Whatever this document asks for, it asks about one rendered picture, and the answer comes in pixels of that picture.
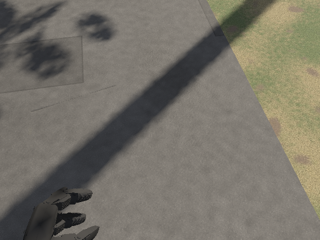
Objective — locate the robot left hand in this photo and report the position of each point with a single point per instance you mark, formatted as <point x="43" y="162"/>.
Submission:
<point x="47" y="219"/>

